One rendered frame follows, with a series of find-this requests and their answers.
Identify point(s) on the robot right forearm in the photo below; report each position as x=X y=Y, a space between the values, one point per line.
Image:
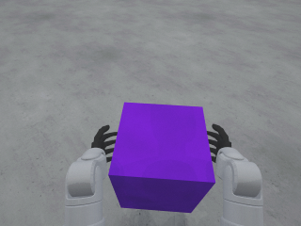
x=242 y=189

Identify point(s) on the right robot hand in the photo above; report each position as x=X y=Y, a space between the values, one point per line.
x=222 y=140

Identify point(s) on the robot left forearm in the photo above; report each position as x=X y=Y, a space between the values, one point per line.
x=84 y=189

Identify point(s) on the carton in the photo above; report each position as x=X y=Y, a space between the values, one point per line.
x=161 y=159

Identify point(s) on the left robot hand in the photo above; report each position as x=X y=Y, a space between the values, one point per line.
x=99 y=141

